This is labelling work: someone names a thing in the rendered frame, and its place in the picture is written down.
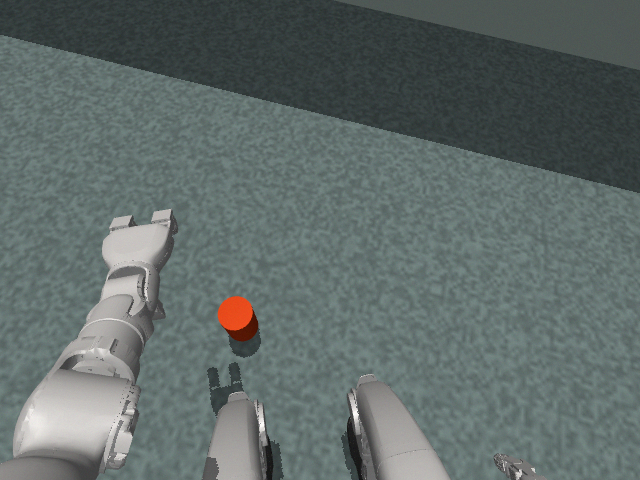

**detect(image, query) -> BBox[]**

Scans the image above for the right robot foot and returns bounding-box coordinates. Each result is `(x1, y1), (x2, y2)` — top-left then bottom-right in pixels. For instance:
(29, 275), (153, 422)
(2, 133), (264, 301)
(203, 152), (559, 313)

(347, 417), (365, 480)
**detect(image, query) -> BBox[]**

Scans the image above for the right robot hand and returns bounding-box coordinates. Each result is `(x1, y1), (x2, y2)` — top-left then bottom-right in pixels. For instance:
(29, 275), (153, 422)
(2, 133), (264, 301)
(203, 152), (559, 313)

(494, 453), (547, 480)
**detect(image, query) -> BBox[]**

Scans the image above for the left robot hand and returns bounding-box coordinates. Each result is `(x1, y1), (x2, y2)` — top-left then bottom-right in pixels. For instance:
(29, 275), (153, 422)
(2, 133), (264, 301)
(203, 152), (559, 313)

(102, 209), (178, 320)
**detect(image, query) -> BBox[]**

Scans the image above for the left robot arm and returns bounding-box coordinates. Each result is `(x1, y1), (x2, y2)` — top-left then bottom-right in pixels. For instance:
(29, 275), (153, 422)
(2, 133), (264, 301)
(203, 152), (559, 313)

(0, 261), (160, 480)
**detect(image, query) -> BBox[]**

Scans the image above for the can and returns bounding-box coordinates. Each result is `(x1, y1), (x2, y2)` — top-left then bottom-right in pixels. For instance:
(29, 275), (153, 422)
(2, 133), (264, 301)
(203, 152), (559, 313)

(218, 296), (258, 341)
